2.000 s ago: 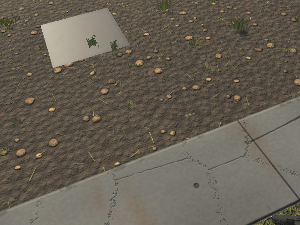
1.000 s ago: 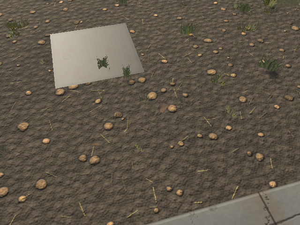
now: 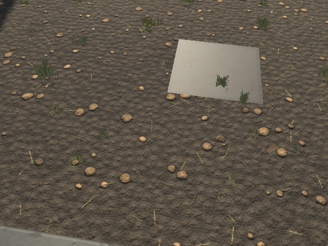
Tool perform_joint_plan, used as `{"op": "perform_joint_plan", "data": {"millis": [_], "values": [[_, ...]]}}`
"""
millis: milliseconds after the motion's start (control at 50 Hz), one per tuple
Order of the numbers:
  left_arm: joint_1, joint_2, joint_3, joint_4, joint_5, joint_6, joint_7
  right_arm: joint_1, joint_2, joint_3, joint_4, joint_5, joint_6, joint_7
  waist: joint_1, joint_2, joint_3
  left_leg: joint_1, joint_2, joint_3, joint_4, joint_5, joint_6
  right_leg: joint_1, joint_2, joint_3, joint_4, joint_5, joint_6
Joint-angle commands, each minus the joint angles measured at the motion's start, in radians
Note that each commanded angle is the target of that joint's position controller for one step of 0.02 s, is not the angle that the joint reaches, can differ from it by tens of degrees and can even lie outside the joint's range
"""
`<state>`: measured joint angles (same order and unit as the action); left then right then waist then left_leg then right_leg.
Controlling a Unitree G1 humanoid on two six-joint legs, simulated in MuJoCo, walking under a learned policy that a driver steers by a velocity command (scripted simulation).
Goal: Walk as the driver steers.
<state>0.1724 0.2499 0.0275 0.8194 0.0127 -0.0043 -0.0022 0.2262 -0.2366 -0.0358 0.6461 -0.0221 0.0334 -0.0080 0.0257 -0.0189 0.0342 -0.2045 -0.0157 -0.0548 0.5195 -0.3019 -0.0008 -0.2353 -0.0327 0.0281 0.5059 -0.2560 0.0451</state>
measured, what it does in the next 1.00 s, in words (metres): stands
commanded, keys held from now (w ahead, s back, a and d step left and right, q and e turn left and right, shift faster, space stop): no key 0.82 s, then w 0.18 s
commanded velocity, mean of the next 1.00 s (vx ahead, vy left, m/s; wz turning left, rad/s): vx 0.03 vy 0.00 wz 0.02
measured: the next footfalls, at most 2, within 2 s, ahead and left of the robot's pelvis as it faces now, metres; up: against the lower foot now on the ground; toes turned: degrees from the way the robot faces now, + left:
left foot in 1.50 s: +0.41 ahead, +0.10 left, +0.00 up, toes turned +1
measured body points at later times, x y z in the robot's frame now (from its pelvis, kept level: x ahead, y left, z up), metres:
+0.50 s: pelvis +0.00 +0.01 +0.00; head +0.01 +0.01 +0.45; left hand +0.06 +0.28 -0.14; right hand +0.11 -0.24 -0.12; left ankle -0.01 +0.12 -0.74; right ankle +0.01 -0.15 -0.74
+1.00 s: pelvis +0.03 -0.01 +0.00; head +0.02 -0.02 +0.45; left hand +0.04 +0.25 -0.15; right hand +0.03 -0.26 -0.15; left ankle -0.02 +0.12 -0.74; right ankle +0.00 -0.12 -0.72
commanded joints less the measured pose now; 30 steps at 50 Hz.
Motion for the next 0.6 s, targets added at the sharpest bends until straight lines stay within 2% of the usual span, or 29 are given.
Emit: {"op": "perform_joint_plan", "data": {"millis": [20, 140, 240, 420, 600], "values": [[-0.031, 0.114, 0.027, -0.050, 0.000, -0.008, 0.010, -0.011, -0.124, -0.029, -0.060, -0.001, -0.033, 0.000, -0.007, 0.127, -0.011, -0.053, 0.094, -0.113, -0.139, 0.090, 0.048, 0.017, -0.012, 0.007, -0.033, 0.090, -0.008], [0.002, 0.108, 0.028, 0.004, -0.005, -0.008, 0.018, 0.001, -0.106, -0.021, -0.048, 0.002, -0.037, -0.006, -0.008, 0.068, -0.010, -0.052, 0.079, -0.105, -0.131, 0.086, 0.048, 0.028, -0.016, 0.008, -0.042, 0.104, 0.001], [0.022, 0.112, 0.030, 0.044, -0.008, -0.008, 0.026, 0.013, -0.094, -0.020, -0.026, 0.005, -0.041, -0.006, -0.008, 0.041, -0.021, -0.041, 0.065, -0.090, -0.120, 0.127, 0.048, 0.042, -0.020, 0.011, -0.045, 0.126, 0.006], [0.050, 0.114, 0.032, 0.114, -0.013, -0.001, 0.040, 0.045, -0.081, -0.022, 0.036, 0.010, -0.044, -0.009, -0.007, 0.030, -0.023, -0.031, 0.045, -0.059, -0.107, 0.182, 0.041, 0.055, -0.021, 0.012, -0.044, 0.151, 0.003], [0.066, 0.099, 0.033, 0.177, -0.015, 0.009, 0.049, 0.079, -0.076, -0.023, 0.113, 0.015, -0.047, -0.018, -0.006, 0.028, -0.008, -0.033, 0.032, -0.036, -0.105, 0.196, 0.030, 0.059, -0.015, 0.008, -0.051, 0.156, -0.002]]}}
